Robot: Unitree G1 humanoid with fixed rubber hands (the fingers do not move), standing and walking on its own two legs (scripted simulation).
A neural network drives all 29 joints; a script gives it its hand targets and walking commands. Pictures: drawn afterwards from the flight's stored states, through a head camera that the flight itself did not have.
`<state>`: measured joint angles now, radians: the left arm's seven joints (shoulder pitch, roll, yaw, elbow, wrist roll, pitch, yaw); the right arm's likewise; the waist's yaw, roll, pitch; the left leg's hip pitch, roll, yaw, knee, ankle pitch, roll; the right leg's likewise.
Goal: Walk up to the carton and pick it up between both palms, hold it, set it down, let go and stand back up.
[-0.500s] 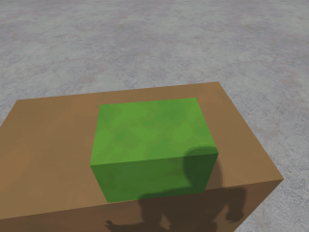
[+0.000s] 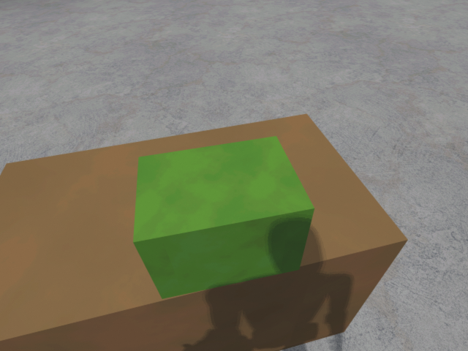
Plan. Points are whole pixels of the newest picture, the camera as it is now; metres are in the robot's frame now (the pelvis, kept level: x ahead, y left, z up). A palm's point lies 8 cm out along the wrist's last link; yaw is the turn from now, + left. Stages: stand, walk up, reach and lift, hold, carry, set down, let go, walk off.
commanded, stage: stand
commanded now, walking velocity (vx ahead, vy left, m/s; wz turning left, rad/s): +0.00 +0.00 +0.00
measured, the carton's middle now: (221, 214) +0.42 +0.04 -0.01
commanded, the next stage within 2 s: none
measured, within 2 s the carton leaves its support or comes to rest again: neither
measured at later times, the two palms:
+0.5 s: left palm out of the picture -0.01 +0.21 -0.14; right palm out of the picture -0.04 -0.23 -0.14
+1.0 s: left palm out of the picture +0.00 +0.22 -0.14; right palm out of the picture -0.04 -0.21 -0.15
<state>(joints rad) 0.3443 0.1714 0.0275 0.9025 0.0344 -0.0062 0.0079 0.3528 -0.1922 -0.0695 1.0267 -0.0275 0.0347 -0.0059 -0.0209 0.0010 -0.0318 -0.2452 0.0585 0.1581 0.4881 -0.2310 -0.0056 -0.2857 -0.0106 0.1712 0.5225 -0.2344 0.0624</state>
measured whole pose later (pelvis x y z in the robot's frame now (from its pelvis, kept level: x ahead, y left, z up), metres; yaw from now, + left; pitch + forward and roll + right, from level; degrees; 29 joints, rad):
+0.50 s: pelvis -0.01 +0.00 +0.00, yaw -1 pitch -1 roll +1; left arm 0.35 0.12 0.01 1.05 0.02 -0.01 0.02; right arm 0.33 -0.17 -0.06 1.11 -0.02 0.03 -0.02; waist -0.01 -0.01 -0.01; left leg -0.24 0.07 0.17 0.48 -0.22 -0.01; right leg -0.28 0.00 0.18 0.50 -0.21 0.06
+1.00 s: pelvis +0.00 +0.01 +0.00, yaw -1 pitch +0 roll +1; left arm 0.31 0.13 0.02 1.08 0.02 0.00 0.04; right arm 0.32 -0.14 -0.05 1.14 -0.02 0.03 -0.03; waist -0.03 0.00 0.00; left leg -0.24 0.05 0.18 0.47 -0.23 0.00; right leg -0.29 -0.01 0.20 0.50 -0.23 0.07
